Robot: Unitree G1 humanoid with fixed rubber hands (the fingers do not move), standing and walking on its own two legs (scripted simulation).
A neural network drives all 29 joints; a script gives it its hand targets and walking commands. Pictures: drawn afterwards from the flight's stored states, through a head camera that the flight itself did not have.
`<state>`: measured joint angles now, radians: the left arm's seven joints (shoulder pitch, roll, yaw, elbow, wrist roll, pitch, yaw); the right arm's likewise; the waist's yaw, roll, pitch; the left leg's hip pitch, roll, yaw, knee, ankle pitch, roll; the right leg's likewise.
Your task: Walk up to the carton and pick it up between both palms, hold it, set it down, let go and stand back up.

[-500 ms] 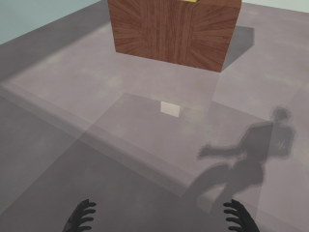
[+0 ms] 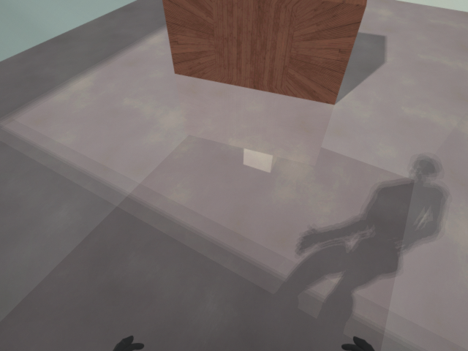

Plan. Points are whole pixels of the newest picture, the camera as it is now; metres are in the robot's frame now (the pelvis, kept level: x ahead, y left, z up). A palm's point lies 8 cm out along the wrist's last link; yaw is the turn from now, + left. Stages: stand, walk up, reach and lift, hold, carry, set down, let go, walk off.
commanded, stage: stand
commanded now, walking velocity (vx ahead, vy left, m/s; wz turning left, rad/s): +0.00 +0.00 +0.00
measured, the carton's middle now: out of the picture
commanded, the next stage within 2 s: walk up in 1.32 s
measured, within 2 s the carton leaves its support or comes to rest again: neither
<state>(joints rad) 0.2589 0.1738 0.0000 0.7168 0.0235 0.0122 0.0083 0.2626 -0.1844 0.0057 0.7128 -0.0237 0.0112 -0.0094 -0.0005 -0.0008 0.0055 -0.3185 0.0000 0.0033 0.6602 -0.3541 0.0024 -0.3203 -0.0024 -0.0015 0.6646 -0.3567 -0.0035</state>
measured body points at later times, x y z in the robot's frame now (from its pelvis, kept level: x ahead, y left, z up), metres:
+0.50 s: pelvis +0.00 +0.00 +0.01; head +0.02 +0.00 +0.46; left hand +0.08 +0.23 -0.13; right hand +0.08 -0.23 -0.13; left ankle +0.00 +0.12 -0.72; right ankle +0.00 -0.12 -0.72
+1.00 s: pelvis +0.01 +0.00 +0.02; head +0.02 +0.00 +0.47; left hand +0.01 +0.22 -0.14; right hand +0.01 -0.22 -0.14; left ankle +0.00 +0.12 -0.72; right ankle +0.00 -0.12 -0.72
